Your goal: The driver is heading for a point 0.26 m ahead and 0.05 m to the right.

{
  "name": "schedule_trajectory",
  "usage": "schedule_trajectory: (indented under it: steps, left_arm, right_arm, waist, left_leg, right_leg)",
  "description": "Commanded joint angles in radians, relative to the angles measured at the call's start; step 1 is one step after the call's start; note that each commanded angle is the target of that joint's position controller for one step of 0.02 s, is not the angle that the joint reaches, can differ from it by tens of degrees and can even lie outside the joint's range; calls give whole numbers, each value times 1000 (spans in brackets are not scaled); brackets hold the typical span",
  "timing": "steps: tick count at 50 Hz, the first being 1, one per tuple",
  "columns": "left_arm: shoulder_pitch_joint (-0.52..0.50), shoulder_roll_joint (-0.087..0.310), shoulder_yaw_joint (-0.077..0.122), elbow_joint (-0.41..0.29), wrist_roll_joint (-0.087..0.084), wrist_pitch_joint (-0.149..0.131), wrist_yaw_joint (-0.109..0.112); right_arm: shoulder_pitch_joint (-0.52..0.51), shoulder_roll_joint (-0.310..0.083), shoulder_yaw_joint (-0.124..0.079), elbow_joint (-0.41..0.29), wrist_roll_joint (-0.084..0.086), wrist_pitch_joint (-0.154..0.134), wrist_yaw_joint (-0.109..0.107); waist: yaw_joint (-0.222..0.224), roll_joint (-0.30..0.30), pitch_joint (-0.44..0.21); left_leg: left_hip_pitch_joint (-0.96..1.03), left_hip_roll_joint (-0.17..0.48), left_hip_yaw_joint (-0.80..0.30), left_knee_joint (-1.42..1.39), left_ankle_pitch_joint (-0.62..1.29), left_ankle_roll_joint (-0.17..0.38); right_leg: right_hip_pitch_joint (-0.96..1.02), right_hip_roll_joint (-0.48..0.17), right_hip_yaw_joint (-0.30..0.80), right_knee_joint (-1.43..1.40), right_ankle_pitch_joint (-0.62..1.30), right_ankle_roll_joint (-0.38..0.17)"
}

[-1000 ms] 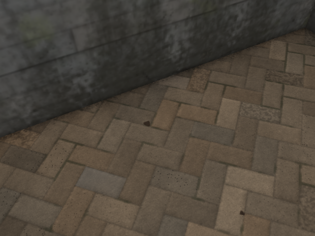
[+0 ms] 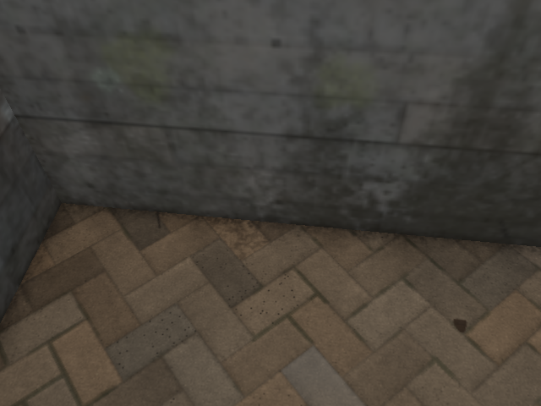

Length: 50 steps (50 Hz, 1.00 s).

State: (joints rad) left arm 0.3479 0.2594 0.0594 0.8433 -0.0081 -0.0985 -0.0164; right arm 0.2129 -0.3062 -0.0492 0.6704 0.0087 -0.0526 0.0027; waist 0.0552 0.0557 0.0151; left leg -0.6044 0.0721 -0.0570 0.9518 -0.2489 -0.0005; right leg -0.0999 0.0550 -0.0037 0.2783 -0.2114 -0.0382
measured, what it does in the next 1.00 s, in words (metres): walks ahead: left foot, then right foot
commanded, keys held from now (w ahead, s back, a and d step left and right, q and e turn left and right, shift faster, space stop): w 0.04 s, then no key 0.96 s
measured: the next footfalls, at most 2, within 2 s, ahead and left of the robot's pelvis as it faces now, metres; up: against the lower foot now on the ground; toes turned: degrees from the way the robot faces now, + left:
left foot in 0.20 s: +0.30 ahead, +0.14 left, +0.00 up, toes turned +1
right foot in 0.56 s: +0.29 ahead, -0.10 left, +0.00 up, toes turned +1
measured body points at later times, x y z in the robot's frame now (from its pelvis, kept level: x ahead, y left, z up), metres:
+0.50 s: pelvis +0.20 +0.05 -0.01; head +0.23 +0.05 +0.44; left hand +0.31 +0.33 -0.13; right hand +0.34 -0.20 -0.12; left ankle +0.26 +0.14 -0.75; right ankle +0.24 -0.11 -0.73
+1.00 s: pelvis +0.26 +0.02 +0.00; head +0.28 +0.02 +0.45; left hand +0.38 +0.29 -0.13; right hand +0.39 -0.24 -0.13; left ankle +0.26 +0.14 -0.75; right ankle +0.25 -0.10 -0.75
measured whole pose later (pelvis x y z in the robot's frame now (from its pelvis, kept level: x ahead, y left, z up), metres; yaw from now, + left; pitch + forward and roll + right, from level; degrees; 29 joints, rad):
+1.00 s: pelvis +0.26 +0.02 +0.00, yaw +1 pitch -2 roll +1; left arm 0.12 0.26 0.00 0.92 0.01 -0.01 0.02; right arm 0.10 -0.27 -0.03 0.93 -0.01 0.02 -0.03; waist 0.00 0.00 0.05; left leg -0.17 -0.01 0.01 0.42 -0.23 0.01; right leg -0.17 -0.02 0.01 0.45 -0.26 0.01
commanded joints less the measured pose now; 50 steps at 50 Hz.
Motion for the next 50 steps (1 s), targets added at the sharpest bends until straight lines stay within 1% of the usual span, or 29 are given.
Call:
schedule_trajectory:
  steps: [1,4,6,8,9,10,11,12,13,14,15,16,18,19,21,23,25,27,28,29,30,31,32,34,36,38,39,43,50]
  left_arm:
    - [-58,178,34,-63,-10,-11,8]
    - [-5,192,30,-35,-14,4,10]
    - [19,200,29,-16,-16,17,13]
    - [1,215,32,-15,-15,28,19]
    - [-19,214,30,-21,-16,31,22]
    - [-11,189,19,-29,-7,29,24]
    - [78,108,-11,-50,29,22,20]
    - [221,69,-31,-5,14,23,12]
    - [164,178,-2,10,-9,33,9]
    - [64,183,2,-21,-21,44,13]
    - [11,162,-2,-28,-11,58,24]
    - [5,147,-1,-28,-1,76,34]
    - [54,107,-7,-9,6,104,46]
    - [60,95,-11,-6,10,109,51]
    - [17,88,-16,-15,20,114,56]
    - [-32,113,-9,-23,18,120,64]
    - [-70,119,-8,-35,20,123,64]
    - [-93,115,-10,-43,39,117,61]
    - [-103,132,-10,-58,43,112,63]
    - [-141,213,6,-68,27,111,69]
    - [-164,185,4,-51,21,107,64]
    - [-177,142,-7,-53,28,105,60]
    - [-191,121,-14,-53,35,99,57]
    - [-192,110,-21,-48,30,88,52]
    - [-172,130,-18,-37,20,80,54]
    - [-171,139,-19,-22,17,78,56]
    - [-189,127,-23,-27,21,78,53]
    - [-203,131,-25,1,14,77,46]
    - [-232,136,-27,47,15,73,40]
  right_arm:
    - [-96,-14,9,-98,-5,-26,12]
    - [-181,-15,11,-119,-1,-38,25]
    - [-194,-36,1,-130,0,-42,35]
    - [-128,-70,-17,-111,-8,-41,36]
    - [-28,-96,-32,-77,-16,-40,32]
    - [64,-139,-47,-54,-25,-37,22]
    - [151,-219,-56,-54,-56,-27,9]
    - [164,-188,-42,-50,-45,-13,15]
    - [133,-134,-32,-51,-23,2,22]
    - [43,-106,-21,-52,-9,4,23]
    - [-24,-68,-8,-50,-9,3,24]
    - [-75,-52,-2,-47,-17,0,26]
    - [-133,-62,-9,-32,-40,-7,31]
    - [-151,-60,-9,-24,-43,-10,30]
    - [-150,-62,-10,-1,-39,-9,23]
    - [-135,-77,-12,22,-34,1,13]
    - [-163,-78,-6,31,-32,13,8]
    - [-144,-43,10,57,-27,15,4]
    - [-107,-22,20,79,-33,13,5]
    - [-61,-20,19,75,-41,13,9]
    - [-63,-4,24,81,-43,18,4]
    - [-85,-20,20,80,-43,17,-2]
    - [-87,-28,17,88,-38,19,-6]
    - [-84,-31,20,108,-40,20,-10]
    - [-86,-47,15,126,-32,21,-11]
    - [-91,-49,13,140,-27,24,-15]
    - [-96,-51,11,147,-20,29,-18]
    - [-100,-56,5,182,-23,49,-27]
    - [-120,-70,-2,232,-21,68,-35]
  waist:
    - [-5,-131,42]
    - [21,-131,45]
    - [7,-146,24]
    - [-47,-156,-26]
    - [-106,-142,-83]
    - [-149,-105,-150]
    - [-131,101,-311]
    - [-102,231,-495]
    - [-123,105,-443]
    - [-103,65,-279]
    - [-80,7,-189]
    - [-45,9,-144]
    - [4,57,-124]
    - [12,68,-124]
    - [-3,71,-133]
    - [-24,67,-127]
    - [-21,60,-80]
    - [-14,30,-33]
    - [-18,-11,-12]
    - [-76,-121,17]
    - [-84,-204,9]
    - [-79,-206,10]
    - [-80,-197,0]
    - [-71,-152,-38]
    - [-52,-101,-52]
    - [-49,-94,-66]
    - [-50,-92,-65]
    - [-53,-56,-63]
    - [-58,-53,-61]
  left_leg:
    - [-56,23,21,-182,143,-13]
    - [57,-27,60,-341,277,-8]
    - [108,-47,48,-399,296,17]
    - [221,-76,50,-440,292,50]
    - [363,-95,65,-477,341,75]
    - [539,-46,39,-484,531,103]
    - [882,219,-228,-388,930,223]
    - [996,384,-486,-430,988,365]
    - [884,312,-431,-479,819,327]
    - [754,261,-319,-515,724,286]
    - [618,213,-250,-555,672,259]
    - [486,184,-197,-594,621,240]
    - [309,140,-116,-657,570,236]
    - [275,130,-88,-666,561,241]
    - [270,124,-73,-674,469,240]
    - [269,126,-93,-688,260,230]
    - [218,110,-107,-701,-17,206]
    - [164,68,-107,-692,-235,147]
    - [155,35,-95,-661,-281,101]
    - [172,-41,-30,-611,-245,55]
    - [299,-75,33,-564,-133,27]
    - [375,-70,39,-537,-49,16]
    - [402,-62,35,-528,3,22]
    - [417,-41,17,-536,115,36]
    - [420,-35,10,-538,203,44]
    - [444,-32,11,-536,258,42]
    - [456,-32,8,-541,272,40]
    - [496,-33,11,-549,307,37]
    - [520,-27,7,-566,310,34]
  right_leg:
    - [-9,-244,160,-147,239,-174]
    - [-20,-230,103,-115,395,-143]
    - [33,-247,96,-57,487,-113]
    - [70,-246,87,46,612,-77]
    - [53,-217,66,159,688,-52]
    - [-22,-165,36,319,610,-12]
    - [-285,-79,4,663,138,48]
    - [-405,0,91,912,-499,79]
    - [-425,-48,138,976,-475,80]
    - [-490,-86,94,958,-419,82]
    - [-481,-120,79,900,-361,92]
    - [-408,-147,84,829,-308,100]
    - [-244,-141,54,727,-224,118]
    - [-203,-137,46,661,-212,122]
    - [-160,-138,45,532,-147,117]
    - [-135,-130,39,451,-83,107]
    - [-88,-120,27,352,-14,89]
    - [-22,-118,34,230,28,59]
    - [-7,-167,91,154,79,37]
    - [-80,-211,138,137,9,3]
    - [-211,-197,144,96,-171,-17]
    - [-260,-177,136,70,-222,-5]
    - [-260,-165,120,75,-178,16]
    - [-187,-149,91,123,-3,38]
    - [-129,-140,77,154,128,40]
    - [-106,-137,74,161,194,33]
    - [-99,-137,74,156,226,32]
    - [-88,-133,70,139,249,23]
    - [-70,-125,57,113,247,17]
